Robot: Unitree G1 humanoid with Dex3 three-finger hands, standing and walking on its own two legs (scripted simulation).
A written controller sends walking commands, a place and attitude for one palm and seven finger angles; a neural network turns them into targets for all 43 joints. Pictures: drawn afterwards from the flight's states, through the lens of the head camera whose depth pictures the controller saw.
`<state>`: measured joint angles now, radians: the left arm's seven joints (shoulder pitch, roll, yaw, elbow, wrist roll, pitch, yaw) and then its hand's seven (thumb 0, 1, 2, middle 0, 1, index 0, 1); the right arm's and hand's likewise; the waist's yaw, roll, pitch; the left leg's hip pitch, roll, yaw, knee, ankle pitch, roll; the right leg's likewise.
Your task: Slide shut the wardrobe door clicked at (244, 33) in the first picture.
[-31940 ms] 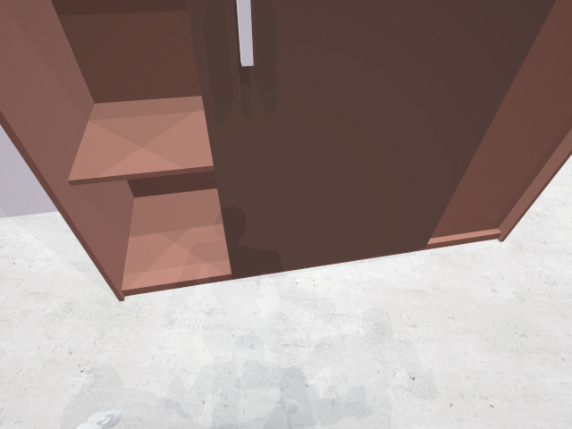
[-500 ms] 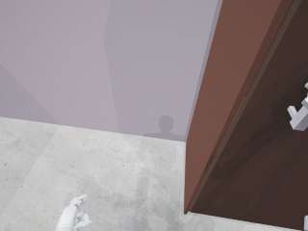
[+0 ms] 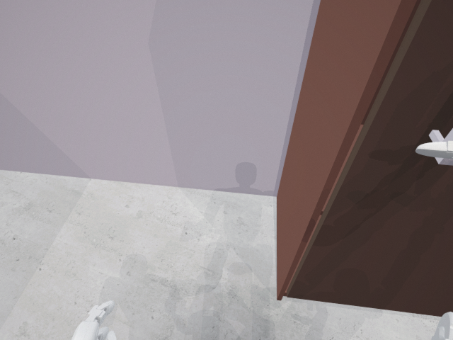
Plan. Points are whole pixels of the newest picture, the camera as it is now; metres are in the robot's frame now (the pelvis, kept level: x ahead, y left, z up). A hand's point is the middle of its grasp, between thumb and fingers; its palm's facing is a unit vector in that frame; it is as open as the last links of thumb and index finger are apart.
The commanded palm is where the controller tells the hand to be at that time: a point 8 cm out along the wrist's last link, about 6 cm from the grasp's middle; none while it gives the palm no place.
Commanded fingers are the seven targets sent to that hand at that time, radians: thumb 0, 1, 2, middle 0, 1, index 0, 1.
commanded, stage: loosen the grip on the handle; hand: right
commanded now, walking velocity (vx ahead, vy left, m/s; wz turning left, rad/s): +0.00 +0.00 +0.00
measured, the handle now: out of the picture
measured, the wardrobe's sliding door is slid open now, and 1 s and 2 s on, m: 0.01 0.01 0.01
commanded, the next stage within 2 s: slip the hand off the handle in 0.08 s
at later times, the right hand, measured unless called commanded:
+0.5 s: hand out of the picture +0.35 -0.37 +0.27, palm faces +0.59 +0.79 -0.13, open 14.7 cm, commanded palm +0.30 -0.39 +0.27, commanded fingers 0.00 0.55 -0.20 0.25 1.15 0.25 1.15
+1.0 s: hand out of the picture +0.32 -0.37 +0.27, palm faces +0.51 +0.84 -0.17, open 14.7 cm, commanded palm +0.26 -0.41 +0.27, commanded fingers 0.00 0.55 -0.20 0.25 1.15 0.25 1.15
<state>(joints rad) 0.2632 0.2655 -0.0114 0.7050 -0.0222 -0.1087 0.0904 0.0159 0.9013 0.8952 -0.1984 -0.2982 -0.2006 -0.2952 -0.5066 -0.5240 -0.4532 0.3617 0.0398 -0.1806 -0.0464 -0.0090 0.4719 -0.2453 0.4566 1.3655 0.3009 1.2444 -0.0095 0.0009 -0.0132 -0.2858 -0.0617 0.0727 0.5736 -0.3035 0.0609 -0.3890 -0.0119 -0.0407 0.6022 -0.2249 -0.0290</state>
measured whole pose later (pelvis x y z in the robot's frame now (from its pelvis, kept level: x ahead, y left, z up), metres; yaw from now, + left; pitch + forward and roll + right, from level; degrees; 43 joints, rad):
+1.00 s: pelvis +0.01 -0.03 +0.00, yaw +1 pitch +1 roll +1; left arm 0.27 0.26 -0.04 0.66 -0.04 -0.09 0.12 0.02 0.90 0.90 -0.20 -0.30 -0.20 -0.30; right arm -0.28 -0.58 -0.61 0.15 0.18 -0.07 0.11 -0.01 0.55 -0.20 0.27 1.16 0.26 1.15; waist -0.03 -0.03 -0.04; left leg -0.26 -0.03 0.04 0.54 -0.30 0.02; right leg -0.36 0.02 -0.07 0.57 -0.23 -0.07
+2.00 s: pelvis +0.01 -0.02 +0.01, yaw -2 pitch -5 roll +2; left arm 0.15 0.27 -0.11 0.60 -0.11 -0.18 0.12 0.02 0.90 0.90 -0.20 -0.30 -0.20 -0.30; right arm 0.04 -0.61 -0.64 -0.15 0.46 0.45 0.47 -0.01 0.55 -0.20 0.26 1.15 0.26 1.15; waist -0.08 -0.06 -0.08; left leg -0.11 -0.04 0.08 0.50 -0.30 0.03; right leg -0.24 0.02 -0.03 0.56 -0.24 -0.06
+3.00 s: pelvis +0.05 -0.03 +0.01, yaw +0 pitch -4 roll +1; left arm 0.18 0.22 -0.03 0.61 0.00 -0.11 0.06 0.02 0.90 0.90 -0.20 -0.30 -0.20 -0.30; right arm 0.45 -0.35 -0.32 -0.44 0.08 -0.04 -0.10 0.01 -0.84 -0.88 0.21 0.33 0.21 0.33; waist -0.08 -0.04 -0.01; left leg -0.04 -0.03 0.04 0.39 -0.28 0.02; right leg -0.15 0.04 -0.06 0.44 -0.23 -0.06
